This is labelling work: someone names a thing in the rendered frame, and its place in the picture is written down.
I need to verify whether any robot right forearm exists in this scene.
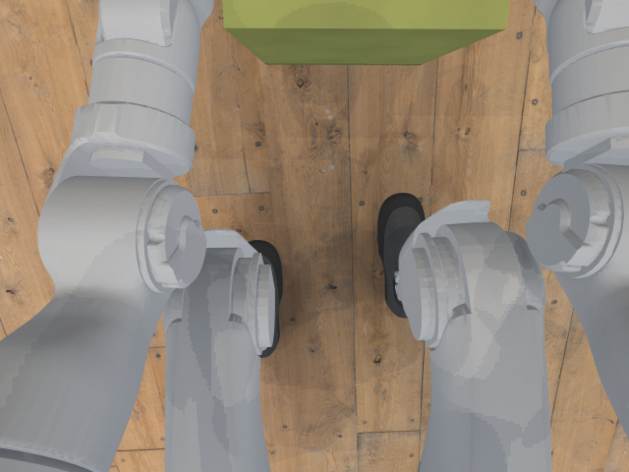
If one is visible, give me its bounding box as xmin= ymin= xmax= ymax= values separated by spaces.
xmin=533 ymin=0 xmax=629 ymax=171

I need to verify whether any right robot upper arm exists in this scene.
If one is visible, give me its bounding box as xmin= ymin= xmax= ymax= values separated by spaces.
xmin=525 ymin=163 xmax=629 ymax=440

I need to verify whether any robot left forearm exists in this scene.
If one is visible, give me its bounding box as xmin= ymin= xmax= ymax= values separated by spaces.
xmin=37 ymin=0 xmax=214 ymax=262

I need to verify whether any carton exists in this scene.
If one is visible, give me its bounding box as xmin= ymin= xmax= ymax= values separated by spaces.
xmin=222 ymin=0 xmax=510 ymax=65

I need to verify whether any left robot upper arm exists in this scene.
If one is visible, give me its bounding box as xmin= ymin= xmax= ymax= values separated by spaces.
xmin=0 ymin=176 xmax=207 ymax=472

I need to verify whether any robot right thigh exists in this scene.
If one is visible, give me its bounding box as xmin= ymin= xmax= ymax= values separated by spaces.
xmin=403 ymin=222 xmax=551 ymax=472

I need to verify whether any robot left shin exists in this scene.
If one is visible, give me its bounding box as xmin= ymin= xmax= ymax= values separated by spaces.
xmin=163 ymin=228 xmax=267 ymax=351

